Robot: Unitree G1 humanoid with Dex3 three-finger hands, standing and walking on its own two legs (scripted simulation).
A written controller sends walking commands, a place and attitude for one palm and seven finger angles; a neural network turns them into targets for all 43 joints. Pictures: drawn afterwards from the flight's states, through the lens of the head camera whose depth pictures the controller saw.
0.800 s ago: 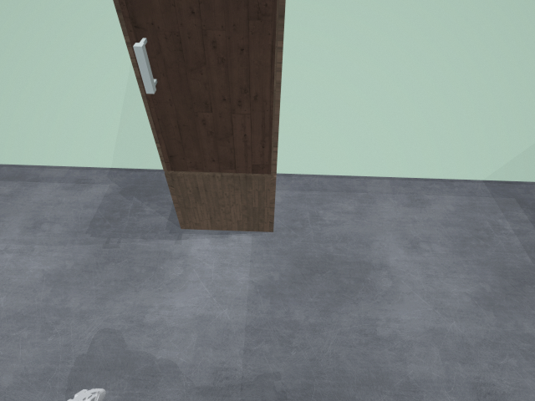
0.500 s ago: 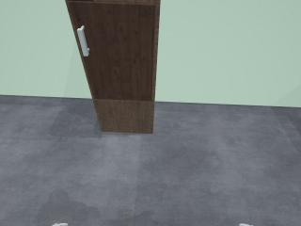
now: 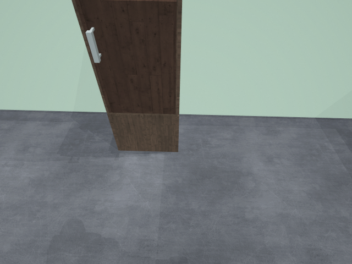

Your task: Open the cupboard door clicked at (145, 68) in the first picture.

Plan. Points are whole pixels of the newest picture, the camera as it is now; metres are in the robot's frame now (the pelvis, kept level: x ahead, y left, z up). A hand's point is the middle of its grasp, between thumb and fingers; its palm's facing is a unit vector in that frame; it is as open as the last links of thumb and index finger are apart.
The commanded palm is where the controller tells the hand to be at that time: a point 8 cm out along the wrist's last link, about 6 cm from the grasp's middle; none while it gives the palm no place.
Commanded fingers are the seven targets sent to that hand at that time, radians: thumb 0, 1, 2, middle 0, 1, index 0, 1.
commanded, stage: stand and wait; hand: left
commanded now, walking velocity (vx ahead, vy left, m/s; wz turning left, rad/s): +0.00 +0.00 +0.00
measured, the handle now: (95, 45) +0.94 +0.42 +0.05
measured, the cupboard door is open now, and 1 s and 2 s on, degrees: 0 0 0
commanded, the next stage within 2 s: look at it before walking up in 0.02 s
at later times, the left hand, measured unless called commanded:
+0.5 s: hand out of the picture +0.08 +0.24 -0.15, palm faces -0.02 -0.94 -0.33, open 7.4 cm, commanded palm none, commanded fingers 0.00 0.90 0.90 -0.20 -0.30 -0.20 -0.30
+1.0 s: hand out of the picture +0.07 +0.24 -0.17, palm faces +0.08 -0.95 -0.30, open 7.4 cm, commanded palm none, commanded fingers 0.00 0.90 0.90 -0.20 -0.30 -0.20 -0.30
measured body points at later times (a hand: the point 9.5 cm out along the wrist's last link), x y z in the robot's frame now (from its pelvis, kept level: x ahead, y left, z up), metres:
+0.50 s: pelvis +0.00 -0.01 +0.00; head +0.01 -0.01 +0.45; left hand +0.08 +0.29 -0.13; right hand +0.08 -0.30 -0.13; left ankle +0.00 +0.12 -0.74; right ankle +0.01 -0.12 -0.74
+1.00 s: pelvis +0.00 +0.00 -0.01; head +0.01 +0.01 +0.44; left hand +0.06 +0.28 -0.15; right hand +0.09 -0.27 -0.15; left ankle +0.00 +0.11 -0.74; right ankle +0.01 -0.12 -0.74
